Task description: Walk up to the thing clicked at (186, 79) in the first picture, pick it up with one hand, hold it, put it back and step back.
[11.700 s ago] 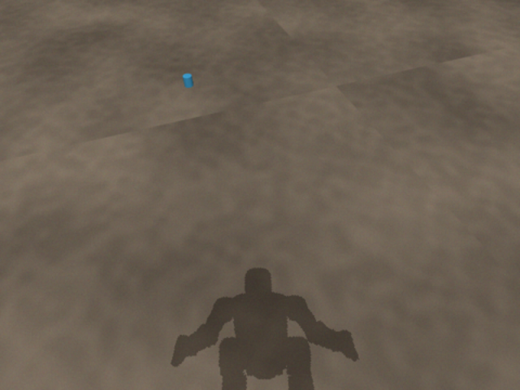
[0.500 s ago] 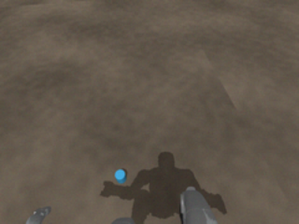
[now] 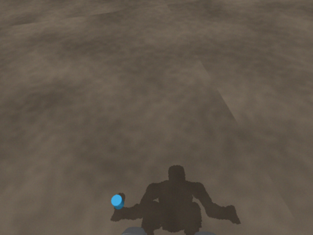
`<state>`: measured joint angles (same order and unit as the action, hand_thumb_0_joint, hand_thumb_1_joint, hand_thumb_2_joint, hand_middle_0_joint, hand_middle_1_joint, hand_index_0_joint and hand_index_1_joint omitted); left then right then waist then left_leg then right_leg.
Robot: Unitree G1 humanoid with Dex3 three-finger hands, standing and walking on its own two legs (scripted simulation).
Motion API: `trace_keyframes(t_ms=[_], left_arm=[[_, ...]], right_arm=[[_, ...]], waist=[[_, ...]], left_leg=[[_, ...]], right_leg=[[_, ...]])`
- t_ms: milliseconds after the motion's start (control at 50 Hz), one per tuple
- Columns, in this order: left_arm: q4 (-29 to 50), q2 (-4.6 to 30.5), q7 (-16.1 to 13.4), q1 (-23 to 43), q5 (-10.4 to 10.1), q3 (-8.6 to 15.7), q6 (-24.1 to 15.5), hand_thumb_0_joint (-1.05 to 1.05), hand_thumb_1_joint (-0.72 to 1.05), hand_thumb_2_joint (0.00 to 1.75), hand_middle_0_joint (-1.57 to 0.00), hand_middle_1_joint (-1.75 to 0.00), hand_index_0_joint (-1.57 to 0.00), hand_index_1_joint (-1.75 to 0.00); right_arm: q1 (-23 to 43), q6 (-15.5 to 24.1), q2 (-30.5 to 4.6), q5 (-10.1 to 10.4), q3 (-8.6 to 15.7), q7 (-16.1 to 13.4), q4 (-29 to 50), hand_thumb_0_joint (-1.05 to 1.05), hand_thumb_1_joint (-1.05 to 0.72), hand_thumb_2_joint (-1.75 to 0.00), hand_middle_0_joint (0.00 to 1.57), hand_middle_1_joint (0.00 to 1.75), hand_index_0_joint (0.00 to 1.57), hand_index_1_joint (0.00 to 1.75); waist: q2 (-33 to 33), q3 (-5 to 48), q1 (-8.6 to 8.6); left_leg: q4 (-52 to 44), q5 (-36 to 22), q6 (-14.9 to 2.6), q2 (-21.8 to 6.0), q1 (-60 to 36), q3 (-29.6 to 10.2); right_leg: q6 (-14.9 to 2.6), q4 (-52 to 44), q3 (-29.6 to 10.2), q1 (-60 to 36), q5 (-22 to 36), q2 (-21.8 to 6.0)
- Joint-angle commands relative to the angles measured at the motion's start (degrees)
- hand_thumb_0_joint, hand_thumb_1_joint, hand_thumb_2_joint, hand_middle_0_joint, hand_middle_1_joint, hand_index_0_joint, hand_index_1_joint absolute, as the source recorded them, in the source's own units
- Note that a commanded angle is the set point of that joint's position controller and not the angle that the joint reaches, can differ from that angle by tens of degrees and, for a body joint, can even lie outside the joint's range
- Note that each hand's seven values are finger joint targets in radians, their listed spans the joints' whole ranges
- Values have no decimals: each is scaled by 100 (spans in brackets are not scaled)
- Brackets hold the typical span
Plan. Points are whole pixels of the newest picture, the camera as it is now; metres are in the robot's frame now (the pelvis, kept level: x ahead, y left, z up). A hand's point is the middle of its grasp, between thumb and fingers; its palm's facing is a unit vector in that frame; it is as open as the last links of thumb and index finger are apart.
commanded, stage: walk up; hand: left
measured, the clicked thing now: (117, 202) +0.41 +0.30 -0.72
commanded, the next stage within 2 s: stand in 1.50 s
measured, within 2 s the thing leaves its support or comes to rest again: neither
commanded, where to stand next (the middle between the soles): +0.08 +0.03 m, yaw -3 degrees
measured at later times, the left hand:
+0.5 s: hand out of the picture +0.12 +0.31 -0.16, palm faces -0.04 -0.92 -0.40, open 7.4 cm
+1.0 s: hand out of the picture +0.09 +0.30 -0.15, palm faces -0.05 -0.94 -0.35, open 7.4 cm
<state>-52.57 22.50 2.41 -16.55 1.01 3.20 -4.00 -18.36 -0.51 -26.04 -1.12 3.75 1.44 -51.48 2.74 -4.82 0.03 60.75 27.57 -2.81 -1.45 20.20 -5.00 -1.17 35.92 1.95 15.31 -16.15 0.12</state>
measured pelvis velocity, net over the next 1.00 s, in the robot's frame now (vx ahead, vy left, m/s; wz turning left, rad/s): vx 0.01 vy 0.04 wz -0.04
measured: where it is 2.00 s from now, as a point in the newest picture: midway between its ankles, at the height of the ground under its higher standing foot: outside the picture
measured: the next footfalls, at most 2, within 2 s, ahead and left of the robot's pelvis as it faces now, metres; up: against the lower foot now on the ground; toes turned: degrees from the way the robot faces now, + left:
left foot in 0.30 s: +0.11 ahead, +0.17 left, +0.00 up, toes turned -4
right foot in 0.60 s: +0.01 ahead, -0.07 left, +0.00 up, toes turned -2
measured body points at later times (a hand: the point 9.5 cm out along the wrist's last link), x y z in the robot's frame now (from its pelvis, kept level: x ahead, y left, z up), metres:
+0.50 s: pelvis +0.01 +0.04 -0.01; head +0.08 +0.06 +0.43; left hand +0.12 +0.36 -0.14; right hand +0.11 -0.27 -0.12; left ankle +0.10 +0.16 -0.72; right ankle -0.02 -0.09 -0.68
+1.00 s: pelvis +0.01 +0.04 +0.00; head +0.01 +0.05 +0.45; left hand +0.10 +0.35 -0.13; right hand +0.06 -0.27 -0.12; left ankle +0.07 +0.17 -0.72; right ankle -0.03 -0.07 -0.72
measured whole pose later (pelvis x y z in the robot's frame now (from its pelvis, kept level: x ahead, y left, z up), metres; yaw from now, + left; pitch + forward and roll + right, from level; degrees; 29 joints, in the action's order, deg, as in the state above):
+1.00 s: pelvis +0.01 +0.04 +0.00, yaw -2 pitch -3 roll +0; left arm -57.4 21.6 1.2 -11.3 1.1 2.2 -0.3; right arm -12.3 1.4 -21.4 -1.0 1.1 1.2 -58.8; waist -1.3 -2.9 0.4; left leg 35.1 14.4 0.3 0.5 17.7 -2.0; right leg -0.5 35.9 0.1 9.3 -23.6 -0.4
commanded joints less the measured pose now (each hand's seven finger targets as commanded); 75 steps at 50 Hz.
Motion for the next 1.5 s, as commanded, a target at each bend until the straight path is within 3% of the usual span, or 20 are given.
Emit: trace_keyframes(t_ms=[0, 100, 160, 240, 280, 320, 340, 400, 560, 580, 620, 660, 740, 880, 960, 1040, 1180, 1280, 1380, 1480], left_arm=[[403, 1756, -287, -53, -108, 382, -205, 0, 90, 90, -20, -30, -20, -30], [536, 1401, -451, 169, -83, 248, -215, 0, 90, 90, -20, -30, -20, -30], [680, 1393, -503, 326, -142, 231, -93, 0, 90, 90, -20, -30, -20, -30], [778, 1528, -544, 510, -188, 230, 152, 0, 90, 90, -20, -30, -20, -30], [760, 1269, -575, 288, -275, 167, 222, 0, 90, 90, -20, -30, -20, -30], [702, 1023, -647, 23, -366, 101, 333, 0, 90, 90, -20, -30, -20, -30], [592, 1118, -701, 99, -306, 100, 375, 0, 90, 90, -20, -30, -20, -30], [427, 1287, -611, 191, -258, 219, 417, 0, 90, 90, -20, -30, -20, -30], [-94, 970, -397, -331, 18, 235, 237, 0, 90, 90, -20, -30, -20, -30], [-135, 1107, -423, -273, 96, 281, 175, 0, 90, 90, -20, -30, -20, -30], [165, 1793, -426, 494, 188, 414, 126, 0, 90, 90, -20, -30, -20, -30], [361, 1487, -348, 1434, 125, 268, 157, 0, 90, 90, -20, -30, -20, -30], [116, 1120, -290, 928, -3, 160, 67, 0, 90, 90, -20, -30, -20, -30], [15, 1263, -208, 765, 26, 205, 187, 0, 90, 90, -20, -30, -20, -30], [38, 1125, -228, 1068, -31, 160, 210, 0, 90, 90, -20, -30, -20, -30], [-213, 954, -261, 603, -70, 115, 247, 0, 90, 90, -20, -30, -20, -30], [-299, 1247, -264, 895, -51, 141, 208, 0, 90, 90, -20, -30, -20, -30], [-272, 1153, -278, 1172, -76, 106, 235, 0, 90, 90, -20, -30, -20, -30], [-365, 1004, -271, 1141, -55, 97, 284, 0, 90, 90, -20, -30, -20, -30], [-455, 1216, -287, 1268, -74, 65, 193, 0, 90, 90, -20, -30, -20, -30]], right_arm=[[-525, 137, -1005, 88, 294, -9, 265, 0, -90, -90, 20, 30, 20, 30], [-235, -56, -643, 44, 245, -31, 319, 0, -90, -90, 20, 30, 20, 30], [26, -59, -623, 75, 244, -67, 406, 0, -90, -90, 20, 30, 20, 30], [120, -35, -678, 45, 292, -109, 391, 0, -90, -90, 20, 30, 20, 30], [173, 39, -975, -44, 372, -142, 439, 0, -90, -90, 20, 30, 20, 30], [401, 80, -1362, -2, 432, -129, 631, 0, -90, -90, 20, 30, 20, 30], [361, 54, -1382, 12, 457, -127, 559, 0, -90, -90, 20, 30, 20, 30], [840, -28, -1032, -29, 383, -170, 733, 0, -90, -90, 20, 30, 20, 30], [1075, -37, -1011, -54, 255, -129, 622, 0, -90, -90, 20, 30, 20, 30], [993, -50, -733, -15, 157, -142, 562, 0, -90, -90, 20, 30, 20, 30], [1350, 24, -542, 38, 81, -177, 587, 0, -90, -90, 20, 30, 20, 30], [1022, 150, -901, 57, 219, -154, 216, 0, -90, -90, 20, 30, 20, 30], [912, 339, -608, 85, 75, -134, 7, 0, -90, -90, 20, 30, 20, 30], [1103, 348, -811, 32, 47, -104, -140, 0, -90, -90, 20, 30, 20, 30], [791, 448, -818, 34, 9, -133, -377, 0, -90, -90, 20, 30, 20, 30], [766, 477, -1132, 53, 56, -183, -382, 0, -90, -90, 20, 30, 20, 30], [1159, 402, -705, 86, -31, -205, -387, 0, -90, -90, 20, 30, 20, 30], [1005, 432, -728, 92, -20, -215, -498, 0, -90, -90, 20, 30, 20, 30], [997, 389, -1000, 87, 51, -229, -529, 0, -90, -90, 20, 30, 20, 30], [1612, 281, -582, 55, -86, -227, -413, 0, -90, -90, 20, 30, 20, 30]], waist=[[-805, -533, 125], [-1082, -214, 78], [-1510, 120, 7], [-1329, 500, 72], [-429, 832, 73], [732, 1273, 31], [938, 1303, 141], [757, 997, 72], [624, 851, -163], [163, 763, -174], [-1047, -73, -248], [-677, -511, 264], [-801, 431, 118], [-679, 136, -35], [-267, 67, 84], [353, 542, -120], [-156, 684, -73], [-472, 767, 26], [-88, 708, -15], [-43, 392, 29]], left_leg=[[25, -905, 96, -233, 1146, -304], [-737, -1096, 296, -102, 325, -121], [-1231, -1206, 284, -9, 98, 289], [-2443, -1671, 206, 186, -476, 640], [-3025, -4036, -51, -211, -979, 33], [-3177, -5279, -1143, -1658, -1492, -1728], [-3329, -4651, -1437, -1879, -1124, -2101], [-3319, -3110, -950, -1140, -573, -987], [-3176, -219, -698, -1077, -6, -866], [-2588, -478, -415, -861, 418, -640], [-1487, 268, 153, 107, 1216, 99], [-1632, -269, 170, -195, -591, 57], [-2823, -2627, -52, -139, -1302, 80], [-2980, -261, -58, 18, -279, -40], [-3337, -1697, -46, -198, -714, -269], [-3787, -2473, -848, -1315, -1132, -1850], [-2783, -2578, 32, -98, -450, 117], [-2858, -3569, -177, -310, -1076, -69], [-3260, -2915, -613, -907, -1176, -1007], [-3050, -3269, 104, -241, -825, -98]], right_leg=[[-512, -2280, -1872, 41, -622, -1416], [-827, -1303, -691, 400, 3680, -1365], [-850, -764, -557, 183, 4410, -1360], [-715, 245, -576, 191, 3379, -1205], [-253, 1113, -469, 289, 2298, -648], [-42, 2449, -342, 953, -1828, 325], [-56, 2724, -669, 800, -2300, 147], [-121, 3106, -722, 941, -1712, 180], [-63, -856, -81, -580, -796, 93], [-141, -1433, -654, -960, -732, -97], [-1063, -2168, -3390, 367, -2429, -1920], [-1000, -1805, -2440, 1869, -2160, -1674], [-302, -925, -952, 470, 1082, -662], [-543, -1470, -1369, 215, -1692, -816], [-442, -970, -880, 309, -231, -677], [-133, -202, -372, 170, -705, -93], [-511, -1217, -1101, -900, 892, -857], [-303, -824, -553, -575, 1539, -626], [-214, -529, -353, -207, 44, -300], [-421, -1273, -1281, -496, 1946, -1028]])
